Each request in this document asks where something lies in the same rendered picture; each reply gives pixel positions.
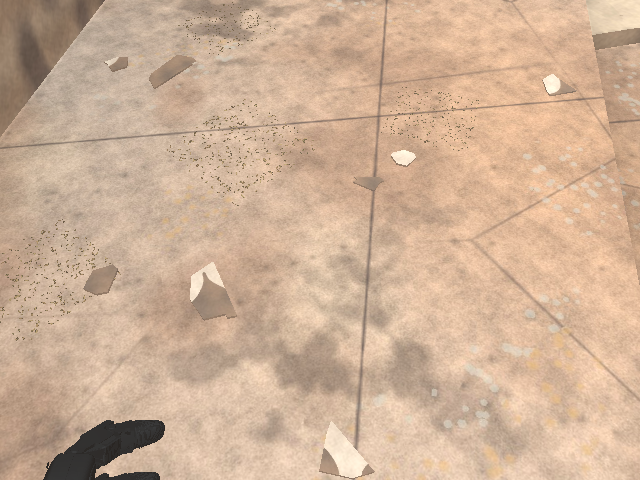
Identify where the robot left hand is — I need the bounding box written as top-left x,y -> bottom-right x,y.
43,420 -> 165,480

